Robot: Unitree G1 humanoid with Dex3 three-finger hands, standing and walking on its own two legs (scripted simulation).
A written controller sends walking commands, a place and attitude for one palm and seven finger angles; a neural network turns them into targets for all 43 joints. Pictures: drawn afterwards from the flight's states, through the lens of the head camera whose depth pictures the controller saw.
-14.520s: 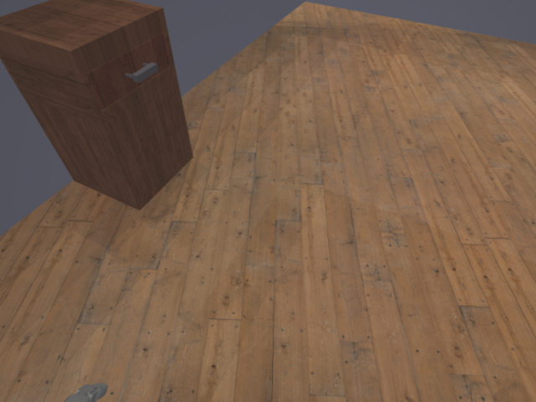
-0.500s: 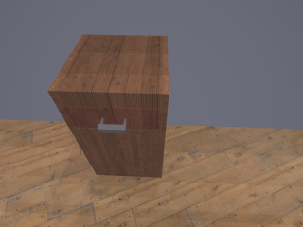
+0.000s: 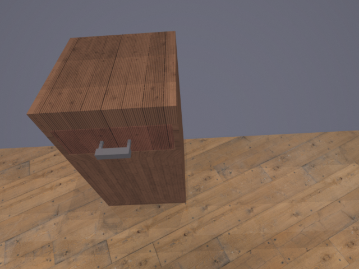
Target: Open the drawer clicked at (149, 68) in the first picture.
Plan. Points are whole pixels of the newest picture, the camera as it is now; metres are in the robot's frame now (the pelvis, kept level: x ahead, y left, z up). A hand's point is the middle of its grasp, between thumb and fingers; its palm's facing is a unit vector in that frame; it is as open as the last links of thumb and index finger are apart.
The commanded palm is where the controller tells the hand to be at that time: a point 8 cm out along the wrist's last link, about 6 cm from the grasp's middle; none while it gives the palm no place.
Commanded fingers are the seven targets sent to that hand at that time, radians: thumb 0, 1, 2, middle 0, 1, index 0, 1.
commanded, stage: come to a stop and stand still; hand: left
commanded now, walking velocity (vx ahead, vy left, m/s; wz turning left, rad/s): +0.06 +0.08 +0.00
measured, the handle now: (114, 148) +0.50 +0.25 -0.14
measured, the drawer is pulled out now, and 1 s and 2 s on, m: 0.00 0.00 0.00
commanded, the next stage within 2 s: look again from close up in 0.68 s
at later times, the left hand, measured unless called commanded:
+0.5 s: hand out of the picture +0.05 +0.17 -0.16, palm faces +0.02 -0.97 -0.24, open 7.3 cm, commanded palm none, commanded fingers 0.00 0.90 0.90 -0.20 -0.30 -0.20 -0.30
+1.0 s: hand out of the picture +0.01 +0.14 -0.16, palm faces +0.03 -0.98 -0.19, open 7.3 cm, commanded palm none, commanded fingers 0.00 0.90 0.90 -0.20 -0.30 -0.20 -0.30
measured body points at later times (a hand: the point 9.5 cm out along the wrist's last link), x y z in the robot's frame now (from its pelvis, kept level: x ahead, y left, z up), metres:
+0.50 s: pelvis +0.03 -0.01 +0.01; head +0.04 -0.03 +0.46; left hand +0.05 +0.23 -0.14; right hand +0.03 -0.22 -0.16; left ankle -0.01 +0.11 -0.73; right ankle +0.01 -0.08 -0.73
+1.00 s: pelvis +0.04 -0.02 +0.01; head +0.04 -0.04 +0.46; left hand +0.01 +0.19 -0.14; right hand +0.01 -0.22 -0.16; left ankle -0.01 +0.11 -0.73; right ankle +0.01 -0.08 -0.73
